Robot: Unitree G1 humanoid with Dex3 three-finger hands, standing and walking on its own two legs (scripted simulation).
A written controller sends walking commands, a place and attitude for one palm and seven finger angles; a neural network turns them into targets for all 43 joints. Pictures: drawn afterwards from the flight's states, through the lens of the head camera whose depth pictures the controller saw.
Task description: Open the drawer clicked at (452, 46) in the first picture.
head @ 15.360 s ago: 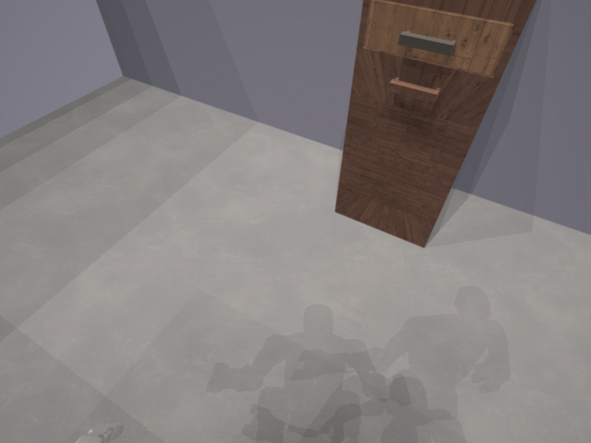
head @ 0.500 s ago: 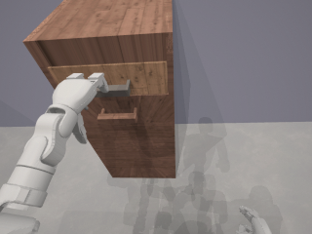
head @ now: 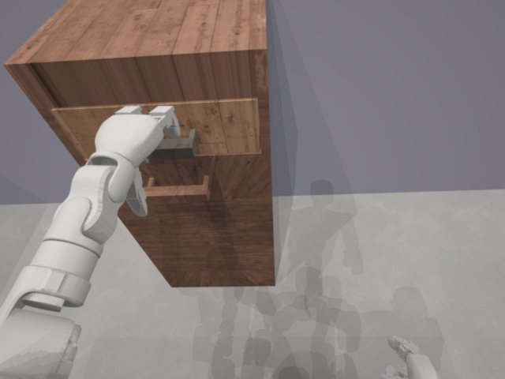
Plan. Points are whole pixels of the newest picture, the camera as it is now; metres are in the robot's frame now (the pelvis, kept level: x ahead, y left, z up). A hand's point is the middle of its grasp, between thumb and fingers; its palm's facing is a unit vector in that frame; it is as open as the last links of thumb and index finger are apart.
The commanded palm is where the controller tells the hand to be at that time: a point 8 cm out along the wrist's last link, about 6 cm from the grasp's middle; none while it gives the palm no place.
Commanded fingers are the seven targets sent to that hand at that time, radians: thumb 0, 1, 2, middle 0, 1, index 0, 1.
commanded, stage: move the hooked fingers above the handle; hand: left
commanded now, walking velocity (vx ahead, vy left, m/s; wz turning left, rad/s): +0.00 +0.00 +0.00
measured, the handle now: (158, 142) +0.51 +0.23 +0.07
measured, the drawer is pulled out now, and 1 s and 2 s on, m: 0.00 0.00 0.00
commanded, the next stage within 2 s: none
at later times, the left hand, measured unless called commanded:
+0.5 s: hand (159, 142) +0.47 +0.21 +0.12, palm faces -0.02 -0.03 -1.00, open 13.8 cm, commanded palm +0.45 +0.25 +0.19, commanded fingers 0.00 -0.50 0.30 -0.30 -1.20 -0.30 -1.20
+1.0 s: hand (137, 149) +0.45 +0.24 +0.12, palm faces -0.13 +0.01 -0.99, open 13.8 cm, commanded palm +0.45 +0.25 +0.19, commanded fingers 0.00 -0.50 0.30 -0.30 -1.20 -0.30 -1.20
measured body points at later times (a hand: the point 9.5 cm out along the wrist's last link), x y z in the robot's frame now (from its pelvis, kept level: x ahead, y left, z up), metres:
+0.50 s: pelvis +0.01 +0.00 -0.01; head +0.07 -0.03 +0.44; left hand +0.46 +0.21 +0.17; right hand +0.07 -0.28 -0.15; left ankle -0.02 +0.12 -0.74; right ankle -0.02 -0.12 -0.74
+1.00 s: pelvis -0.02 +0.01 -0.01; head +0.04 -0.01 +0.44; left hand +0.45 +0.23 +0.17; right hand +0.05 -0.28 -0.13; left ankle -0.02 +0.12 -0.74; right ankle -0.02 -0.12 -0.74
